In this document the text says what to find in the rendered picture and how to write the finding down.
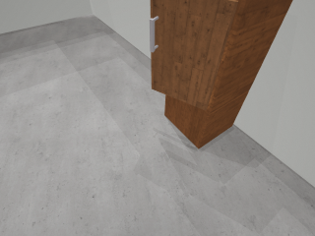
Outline handle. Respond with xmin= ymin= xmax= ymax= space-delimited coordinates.
xmin=150 ymin=16 xmax=158 ymax=52

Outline cupboard door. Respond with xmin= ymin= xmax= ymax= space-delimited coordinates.
xmin=150 ymin=0 xmax=239 ymax=111

